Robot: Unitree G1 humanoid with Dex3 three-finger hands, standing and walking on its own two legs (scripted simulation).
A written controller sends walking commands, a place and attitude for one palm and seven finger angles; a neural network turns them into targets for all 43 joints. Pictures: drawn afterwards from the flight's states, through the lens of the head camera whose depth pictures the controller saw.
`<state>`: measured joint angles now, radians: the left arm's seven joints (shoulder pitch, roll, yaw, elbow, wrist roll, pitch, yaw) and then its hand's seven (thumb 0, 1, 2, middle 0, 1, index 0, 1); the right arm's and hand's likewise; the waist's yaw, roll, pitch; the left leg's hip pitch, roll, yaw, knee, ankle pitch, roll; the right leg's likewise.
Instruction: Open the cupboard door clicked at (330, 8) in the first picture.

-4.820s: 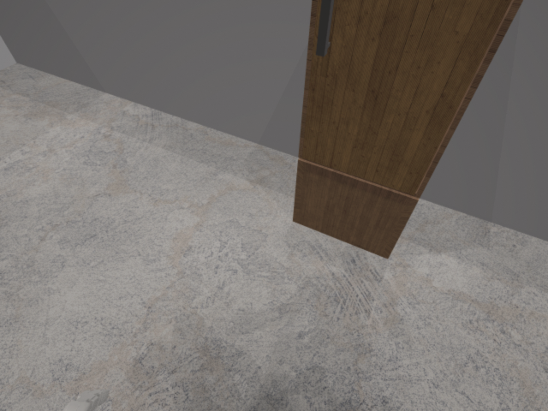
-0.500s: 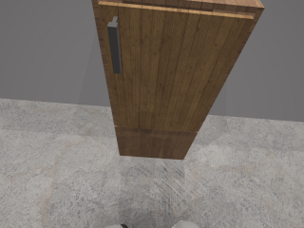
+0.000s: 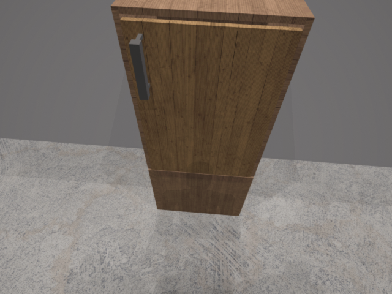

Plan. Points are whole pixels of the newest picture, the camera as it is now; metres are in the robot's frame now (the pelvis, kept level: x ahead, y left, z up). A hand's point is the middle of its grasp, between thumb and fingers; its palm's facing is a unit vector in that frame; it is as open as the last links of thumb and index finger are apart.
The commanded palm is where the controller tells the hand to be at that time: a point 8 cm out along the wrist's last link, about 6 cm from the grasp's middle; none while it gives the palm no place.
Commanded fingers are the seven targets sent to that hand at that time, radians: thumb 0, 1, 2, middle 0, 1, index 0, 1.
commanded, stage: look again from close up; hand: left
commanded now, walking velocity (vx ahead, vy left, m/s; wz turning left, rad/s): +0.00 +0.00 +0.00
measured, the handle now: (142, 68) +0.59 +0.18 +0.14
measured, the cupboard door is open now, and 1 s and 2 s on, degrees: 0 0 0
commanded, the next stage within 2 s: shuffle to correct the standing spot in 0.52 s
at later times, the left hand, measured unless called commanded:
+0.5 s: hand out of the picture -0.02 +0.19 -0.17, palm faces +0.04 -0.97 -0.22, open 7.4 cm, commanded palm none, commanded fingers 0.00 0.90 0.90 -0.20 -0.30 -0.20 -0.30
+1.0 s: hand out of the picture -0.03 +0.17 -0.19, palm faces +0.06 -0.99 -0.14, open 7.4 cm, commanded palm none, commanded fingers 0.00 0.90 0.90 -0.20 -0.30 -0.20 -0.30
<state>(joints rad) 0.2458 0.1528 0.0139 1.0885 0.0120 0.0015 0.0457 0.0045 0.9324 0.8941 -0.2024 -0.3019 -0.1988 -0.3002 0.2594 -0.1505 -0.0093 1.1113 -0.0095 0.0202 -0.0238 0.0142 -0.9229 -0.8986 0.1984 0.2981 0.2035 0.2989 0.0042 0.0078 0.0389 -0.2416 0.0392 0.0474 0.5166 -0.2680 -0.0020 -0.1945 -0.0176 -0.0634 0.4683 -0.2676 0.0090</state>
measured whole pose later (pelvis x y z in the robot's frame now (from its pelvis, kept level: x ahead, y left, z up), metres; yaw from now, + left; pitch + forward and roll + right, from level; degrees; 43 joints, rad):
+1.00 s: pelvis +0.02 +0.01 -0.01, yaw +0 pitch +0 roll +0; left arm 0.41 0.15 0.03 1.10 0.02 -0.01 0.01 0.00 0.91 0.89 -0.20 -0.30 -0.20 -0.30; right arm 0.37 -0.13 0.00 1.09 -0.02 -0.03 -0.01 0.01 -0.91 -0.90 0.20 0.30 0.20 0.30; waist 0.00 -0.04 -0.01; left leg -0.25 0.00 0.06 0.60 -0.35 0.02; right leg -0.23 -0.06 -0.05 0.62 -0.38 -0.01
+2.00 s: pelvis +0.01 +0.01 +0.00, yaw +0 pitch +0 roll +1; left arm 0.28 0.18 -0.01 1.07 0.02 0.00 0.02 0.00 0.91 0.89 -0.20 -0.30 -0.20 -0.30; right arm 0.29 -0.19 0.02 1.07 -0.01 -0.01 -0.01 0.01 -0.91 -0.90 0.20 0.30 0.20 0.30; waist 0.00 0.02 0.04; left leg -0.21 -0.01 0.08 0.46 -0.25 0.03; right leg -0.24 -0.06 -0.07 0.50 -0.26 0.01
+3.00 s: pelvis +0.00 -0.01 -0.05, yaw +0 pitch +10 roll +1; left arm 0.35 0.22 0.26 0.22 -0.34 -0.50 -0.46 0.00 0.66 0.79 -0.22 -0.46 -0.22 -0.46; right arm 0.13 -0.28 -0.05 0.54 0.04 -0.25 -0.03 0.01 -0.90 -0.90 0.20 0.30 0.20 0.30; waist 0.01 -0.02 -0.10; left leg -0.66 0.03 0.05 0.95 -0.46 -0.01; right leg -0.68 -0.05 -0.08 0.97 -0.47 -0.03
